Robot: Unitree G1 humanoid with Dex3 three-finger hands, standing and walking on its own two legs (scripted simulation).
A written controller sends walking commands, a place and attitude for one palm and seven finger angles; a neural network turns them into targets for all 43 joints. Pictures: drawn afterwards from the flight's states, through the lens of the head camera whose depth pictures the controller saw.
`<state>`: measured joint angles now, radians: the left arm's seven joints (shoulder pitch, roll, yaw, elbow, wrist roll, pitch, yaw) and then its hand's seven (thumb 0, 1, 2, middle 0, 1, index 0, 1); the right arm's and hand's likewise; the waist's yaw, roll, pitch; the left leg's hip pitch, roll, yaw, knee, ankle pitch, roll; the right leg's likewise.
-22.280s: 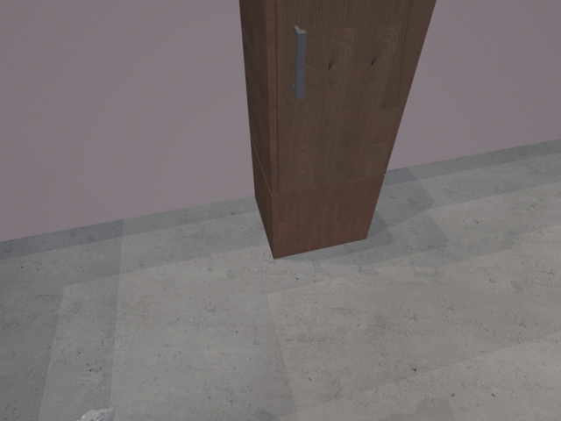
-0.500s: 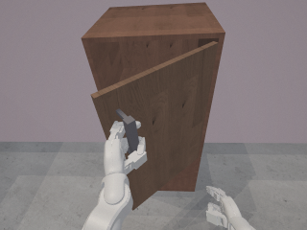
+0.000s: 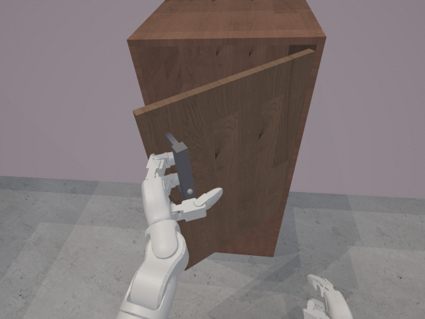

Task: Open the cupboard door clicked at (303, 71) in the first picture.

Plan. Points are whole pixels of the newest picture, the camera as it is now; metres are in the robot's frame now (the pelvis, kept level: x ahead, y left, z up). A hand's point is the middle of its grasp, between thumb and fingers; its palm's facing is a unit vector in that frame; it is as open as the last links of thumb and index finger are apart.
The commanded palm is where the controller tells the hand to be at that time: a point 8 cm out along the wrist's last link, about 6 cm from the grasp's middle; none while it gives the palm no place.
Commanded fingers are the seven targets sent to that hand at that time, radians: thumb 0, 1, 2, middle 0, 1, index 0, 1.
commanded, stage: open thumb and fingers to let go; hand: left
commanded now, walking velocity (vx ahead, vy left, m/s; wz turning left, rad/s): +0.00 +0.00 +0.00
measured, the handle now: (180, 172) +0.35 +0.09 +0.12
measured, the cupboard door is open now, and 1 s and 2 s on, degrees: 39 37 37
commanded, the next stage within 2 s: slide the hand sideways off the handle in 0.40 s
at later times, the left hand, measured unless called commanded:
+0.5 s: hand (189, 189) +0.31 +0.06 +0.13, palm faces +0.24 -0.97 -0.03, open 15.8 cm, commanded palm +0.26 +0.09 +0.12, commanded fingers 0.00 -0.50 0.30 -0.15 -0.30 -0.15 -0.30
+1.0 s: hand (181, 210) +0.27 +0.07 +0.12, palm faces -0.13 -0.99 +0.00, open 16.5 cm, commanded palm +0.23 +0.14 +0.12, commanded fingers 0.00 -0.50 0.30 -0.15 -0.30 -0.15 -0.30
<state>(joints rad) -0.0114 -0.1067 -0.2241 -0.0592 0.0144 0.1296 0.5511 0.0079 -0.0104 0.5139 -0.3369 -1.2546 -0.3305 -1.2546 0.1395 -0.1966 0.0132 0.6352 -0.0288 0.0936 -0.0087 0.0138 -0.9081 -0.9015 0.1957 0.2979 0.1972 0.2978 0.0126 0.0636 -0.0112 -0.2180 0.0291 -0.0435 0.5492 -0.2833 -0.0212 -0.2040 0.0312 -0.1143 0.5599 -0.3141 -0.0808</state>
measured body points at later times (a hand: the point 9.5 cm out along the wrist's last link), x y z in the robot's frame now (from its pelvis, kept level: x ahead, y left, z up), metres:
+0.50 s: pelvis -0.02 +0.05 +0.00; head -0.04 +0.03 +0.44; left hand +0.29 +0.12 +0.13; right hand +0.18 -0.14 -0.10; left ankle +0.01 +0.16 -0.73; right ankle +0.00 -0.06 -0.73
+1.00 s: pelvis -0.01 +0.04 +0.00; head -0.04 +0.03 +0.45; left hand +0.27 +0.13 +0.12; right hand +0.16 -0.17 -0.08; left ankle +0.01 +0.16 -0.73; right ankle +0.00 -0.06 -0.73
